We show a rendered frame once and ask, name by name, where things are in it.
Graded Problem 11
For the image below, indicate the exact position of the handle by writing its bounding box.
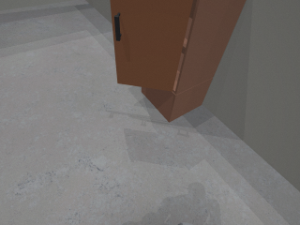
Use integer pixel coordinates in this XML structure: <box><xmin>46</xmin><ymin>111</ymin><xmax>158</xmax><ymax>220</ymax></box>
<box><xmin>114</xmin><ymin>12</ymin><xmax>122</xmax><ymax>41</ymax></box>

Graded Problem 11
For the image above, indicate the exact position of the cupboard door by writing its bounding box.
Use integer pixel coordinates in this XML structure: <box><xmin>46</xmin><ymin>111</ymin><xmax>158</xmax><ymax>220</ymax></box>
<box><xmin>110</xmin><ymin>0</ymin><xmax>193</xmax><ymax>92</ymax></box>

